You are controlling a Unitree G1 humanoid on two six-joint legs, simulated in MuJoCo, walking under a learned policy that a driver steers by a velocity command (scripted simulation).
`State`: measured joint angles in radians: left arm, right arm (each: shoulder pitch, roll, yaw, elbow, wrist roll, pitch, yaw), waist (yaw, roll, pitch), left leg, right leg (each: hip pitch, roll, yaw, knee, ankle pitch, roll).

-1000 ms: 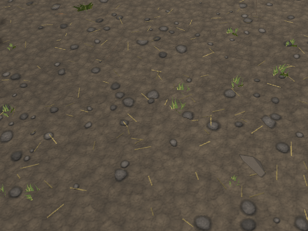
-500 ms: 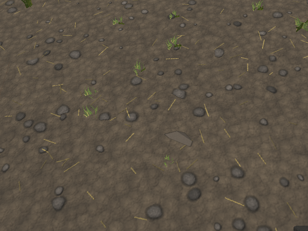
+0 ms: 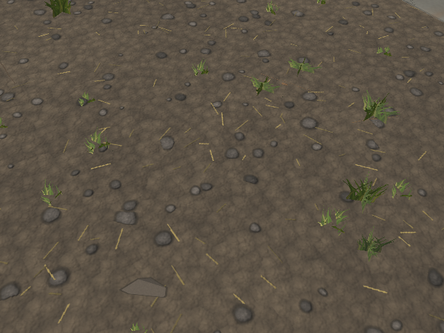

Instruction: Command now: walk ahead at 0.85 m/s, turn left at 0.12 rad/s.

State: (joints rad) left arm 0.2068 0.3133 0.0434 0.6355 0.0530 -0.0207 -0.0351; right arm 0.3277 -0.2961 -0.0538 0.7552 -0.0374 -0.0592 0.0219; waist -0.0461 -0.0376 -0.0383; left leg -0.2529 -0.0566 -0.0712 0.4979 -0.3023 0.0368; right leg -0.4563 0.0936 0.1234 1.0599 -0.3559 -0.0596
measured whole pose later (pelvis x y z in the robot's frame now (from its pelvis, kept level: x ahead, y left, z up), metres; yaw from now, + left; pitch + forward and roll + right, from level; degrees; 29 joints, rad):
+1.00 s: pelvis +0.75 +0.21 -0.01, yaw +50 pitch +2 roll +0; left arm 0.00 0.28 -0.01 0.55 0.02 -0.10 0.01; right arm 0.43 -0.31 -0.06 0.81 0.04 -0.03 -0.01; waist -0.10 -0.01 0.09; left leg -0.01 -0.19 -0.24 0.45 -0.41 0.15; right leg -0.67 -0.05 0.13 0.57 0.02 0.07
